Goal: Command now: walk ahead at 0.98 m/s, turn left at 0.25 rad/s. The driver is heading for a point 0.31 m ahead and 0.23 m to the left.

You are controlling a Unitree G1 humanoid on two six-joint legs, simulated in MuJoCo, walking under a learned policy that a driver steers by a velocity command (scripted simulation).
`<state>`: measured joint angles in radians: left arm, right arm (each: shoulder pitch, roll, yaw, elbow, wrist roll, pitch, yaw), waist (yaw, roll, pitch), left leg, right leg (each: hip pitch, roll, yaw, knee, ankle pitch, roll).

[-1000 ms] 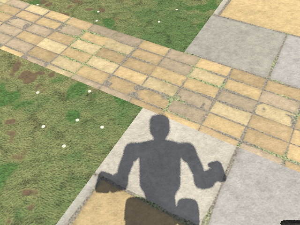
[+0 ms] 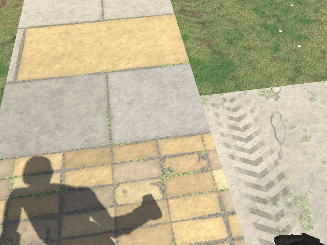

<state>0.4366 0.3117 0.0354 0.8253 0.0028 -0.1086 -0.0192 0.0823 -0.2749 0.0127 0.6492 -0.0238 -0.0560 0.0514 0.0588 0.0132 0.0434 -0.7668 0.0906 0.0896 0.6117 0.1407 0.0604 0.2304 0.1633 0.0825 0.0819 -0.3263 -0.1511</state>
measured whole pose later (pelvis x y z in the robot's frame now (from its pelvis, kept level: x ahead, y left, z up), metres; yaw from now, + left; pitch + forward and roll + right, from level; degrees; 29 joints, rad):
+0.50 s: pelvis +0.47 +0.02 +0.00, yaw +15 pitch +1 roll +0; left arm -0.01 0.24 -0.02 0.61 0.03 -0.14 -0.01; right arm 0.47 -0.26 -0.03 0.90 0.01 -0.06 -0.03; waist -0.10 -0.03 0.06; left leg 0.00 -0.13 -0.15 0.56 -0.46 0.08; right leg -0.51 0.05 0.04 0.41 0.18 -0.03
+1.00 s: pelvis +0.60 +0.06 +0.01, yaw +15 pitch +0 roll -1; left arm 0.21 0.24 0.02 0.85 0.01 -0.02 0.01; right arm 0.22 -0.23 -0.03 0.83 -0.02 0.00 -0.04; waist 0.02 -0.02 0.00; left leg -0.28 0.02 -0.07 0.56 -0.27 -0.03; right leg -0.31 0.06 0.03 0.50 -0.18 -0.03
